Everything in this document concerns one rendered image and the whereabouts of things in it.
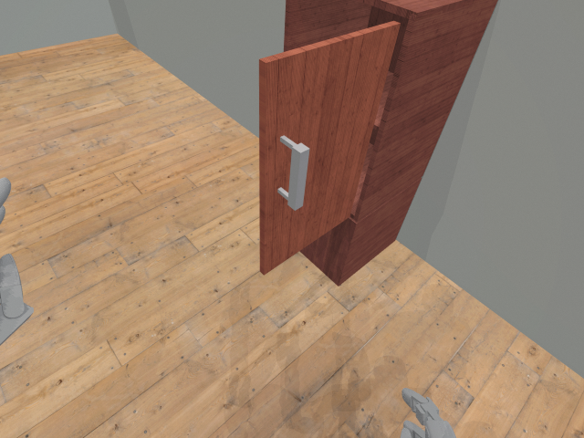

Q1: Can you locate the right robot hand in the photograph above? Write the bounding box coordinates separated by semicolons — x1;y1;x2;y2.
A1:
401;388;456;438

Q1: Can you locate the handle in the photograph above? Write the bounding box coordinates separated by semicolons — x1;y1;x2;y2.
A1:
277;135;309;211

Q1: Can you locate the cupboard door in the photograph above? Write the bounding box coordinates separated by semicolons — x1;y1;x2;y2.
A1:
259;21;401;275

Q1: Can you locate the left robot hand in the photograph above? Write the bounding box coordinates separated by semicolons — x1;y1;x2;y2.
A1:
0;178;34;346

